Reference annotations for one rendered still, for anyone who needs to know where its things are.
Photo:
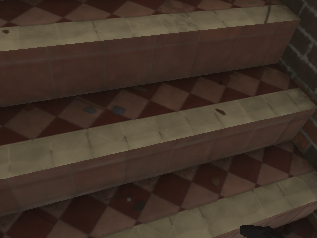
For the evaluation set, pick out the robot right hand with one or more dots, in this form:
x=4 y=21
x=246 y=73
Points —
x=255 y=231

